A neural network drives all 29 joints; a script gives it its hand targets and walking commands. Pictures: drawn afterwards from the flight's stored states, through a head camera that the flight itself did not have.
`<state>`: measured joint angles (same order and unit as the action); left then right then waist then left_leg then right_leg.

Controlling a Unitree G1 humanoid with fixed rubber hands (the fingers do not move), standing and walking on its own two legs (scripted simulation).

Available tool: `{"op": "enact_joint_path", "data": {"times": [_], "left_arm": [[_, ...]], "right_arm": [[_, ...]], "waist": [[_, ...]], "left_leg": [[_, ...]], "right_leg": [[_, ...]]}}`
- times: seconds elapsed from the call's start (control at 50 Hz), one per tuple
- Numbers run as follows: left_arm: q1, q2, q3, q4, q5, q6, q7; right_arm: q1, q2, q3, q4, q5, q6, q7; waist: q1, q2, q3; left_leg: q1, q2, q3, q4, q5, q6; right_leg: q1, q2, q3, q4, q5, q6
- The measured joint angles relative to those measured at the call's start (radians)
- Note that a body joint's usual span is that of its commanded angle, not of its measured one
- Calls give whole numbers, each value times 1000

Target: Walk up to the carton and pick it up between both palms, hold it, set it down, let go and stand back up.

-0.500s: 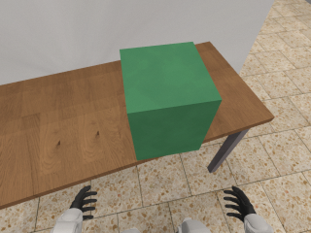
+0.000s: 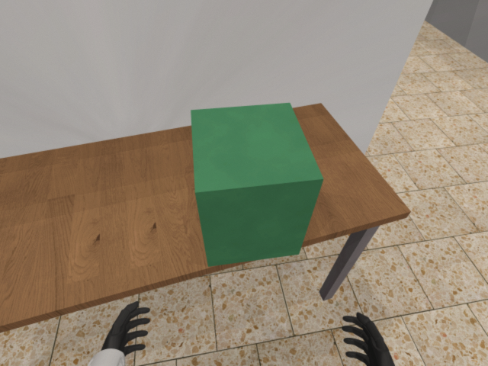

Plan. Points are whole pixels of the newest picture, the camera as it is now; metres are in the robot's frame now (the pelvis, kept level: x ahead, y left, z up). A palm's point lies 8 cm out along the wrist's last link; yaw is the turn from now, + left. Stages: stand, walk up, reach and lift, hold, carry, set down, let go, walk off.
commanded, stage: reach and lift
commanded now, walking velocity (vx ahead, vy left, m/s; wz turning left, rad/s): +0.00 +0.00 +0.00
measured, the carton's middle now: (248, 186) +0.45 +0.02 +0.01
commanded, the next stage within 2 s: none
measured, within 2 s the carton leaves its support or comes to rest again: neither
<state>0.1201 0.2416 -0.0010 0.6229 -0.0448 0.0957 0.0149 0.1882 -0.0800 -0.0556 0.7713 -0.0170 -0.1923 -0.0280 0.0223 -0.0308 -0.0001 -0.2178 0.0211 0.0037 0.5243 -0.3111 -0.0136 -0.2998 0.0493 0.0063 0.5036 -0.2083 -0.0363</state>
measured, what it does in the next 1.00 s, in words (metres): stands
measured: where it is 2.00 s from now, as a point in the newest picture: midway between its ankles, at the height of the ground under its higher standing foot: outside the picture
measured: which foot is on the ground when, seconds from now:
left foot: down 0.00-1.00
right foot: down 0.00-1.00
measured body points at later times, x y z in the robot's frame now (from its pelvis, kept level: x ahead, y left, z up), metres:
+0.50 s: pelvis +0.01 +0.02 +0.00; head +0.00 +0.03 +0.45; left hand +0.21 +0.23 -0.07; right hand +0.21 -0.19 -0.07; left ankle -0.02 +0.13 -0.74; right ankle +0.03 -0.10 -0.74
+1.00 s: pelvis +0.01 +0.02 +0.00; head +0.00 +0.03 +0.45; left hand +0.26 +0.22 -0.03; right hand +0.27 -0.19 -0.03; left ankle -0.02 +0.13 -0.74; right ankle +0.03 -0.10 -0.74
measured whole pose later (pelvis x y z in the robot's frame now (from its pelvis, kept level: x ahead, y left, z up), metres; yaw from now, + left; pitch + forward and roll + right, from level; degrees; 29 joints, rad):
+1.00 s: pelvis +0.01 +0.02 +0.00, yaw +0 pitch +3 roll -1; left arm -0.02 0.13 -0.09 0.75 -0.17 -0.44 0.14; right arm -0.07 -0.21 0.03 0.86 0.22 -0.45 0.07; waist 0.02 0.00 -0.09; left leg -0.29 0.00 0.02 0.57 -0.34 0.01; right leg -0.36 0.03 0.02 0.54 -0.24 -0.01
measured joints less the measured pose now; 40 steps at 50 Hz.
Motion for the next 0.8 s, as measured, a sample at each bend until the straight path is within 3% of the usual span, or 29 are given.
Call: {"op": "enact_joint_path", "data": {"times": [0.36,0.8], "left_arm": [[19,-51,-71,3,-58,-165,57],[0,-104,-124,81,-116,-440,128]], "right_arm": [[-40,-36,-1,-24,41,-47,60],[-147,-121,66,20,202,-205,102]], "waist": [[7,27,-49],[8,31,-65]], "left_leg": [[-13,-12,8,49,-35,20],[-42,-20,16,48,-40,30]], "right_leg": [[-6,-14,5,37,-30,21],[-34,-21,14,33,-34,34]]}}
